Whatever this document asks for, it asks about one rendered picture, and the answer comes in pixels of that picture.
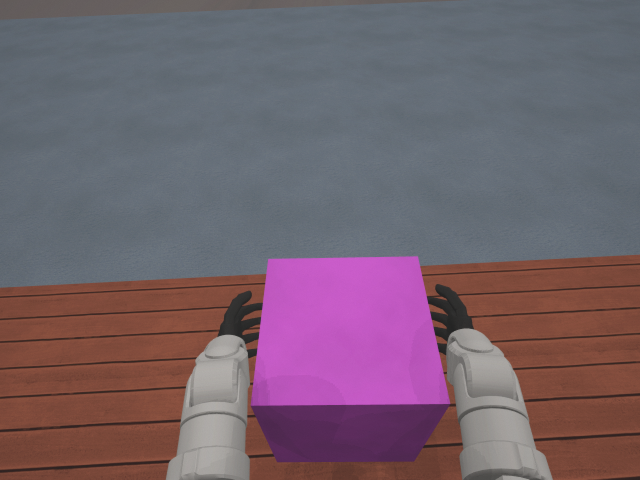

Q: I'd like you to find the robot right forearm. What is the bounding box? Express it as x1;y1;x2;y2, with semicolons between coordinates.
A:
446;328;553;480

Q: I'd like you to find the carton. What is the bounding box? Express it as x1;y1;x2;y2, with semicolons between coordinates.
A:
251;256;450;462

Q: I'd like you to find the robot left forearm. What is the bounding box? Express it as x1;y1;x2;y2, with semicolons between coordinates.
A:
166;335;250;480

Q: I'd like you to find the right robot hand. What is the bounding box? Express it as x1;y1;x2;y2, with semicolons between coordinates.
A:
427;284;474;355

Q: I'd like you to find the left robot hand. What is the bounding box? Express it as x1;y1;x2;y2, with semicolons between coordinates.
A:
217;291;263;358

